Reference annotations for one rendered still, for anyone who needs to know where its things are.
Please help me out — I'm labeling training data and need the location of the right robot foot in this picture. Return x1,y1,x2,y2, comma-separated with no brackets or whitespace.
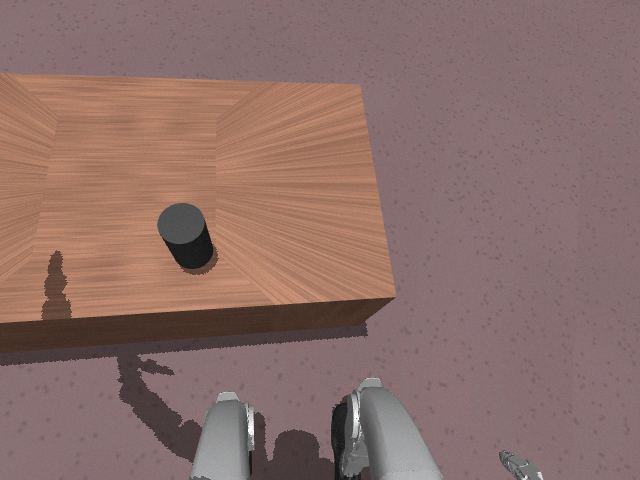
331,403,361,480

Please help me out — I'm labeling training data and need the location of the can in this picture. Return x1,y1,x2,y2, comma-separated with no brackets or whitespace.
157,203,213,269

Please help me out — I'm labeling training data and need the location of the right robot hand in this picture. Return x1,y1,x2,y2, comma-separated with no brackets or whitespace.
499,450,543,480

